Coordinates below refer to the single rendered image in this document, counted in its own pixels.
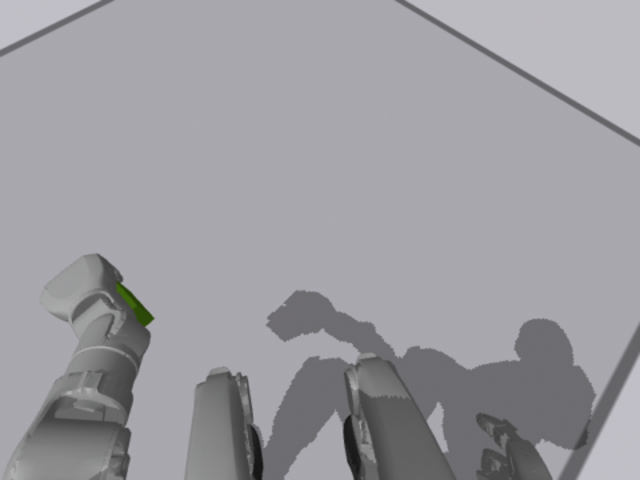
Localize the cube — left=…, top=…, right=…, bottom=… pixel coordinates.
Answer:
left=116, top=281, right=155, bottom=327

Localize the right robot foot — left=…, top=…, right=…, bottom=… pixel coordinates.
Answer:
left=343, top=415, right=362, bottom=480

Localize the right robot hand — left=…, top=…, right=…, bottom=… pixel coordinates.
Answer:
left=476, top=413, right=553, bottom=480

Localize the left robot arm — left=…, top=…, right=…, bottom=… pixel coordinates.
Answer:
left=2, top=288, right=151, bottom=480

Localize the left robot hand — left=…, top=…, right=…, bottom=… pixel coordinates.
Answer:
left=39, top=254, right=123, bottom=322

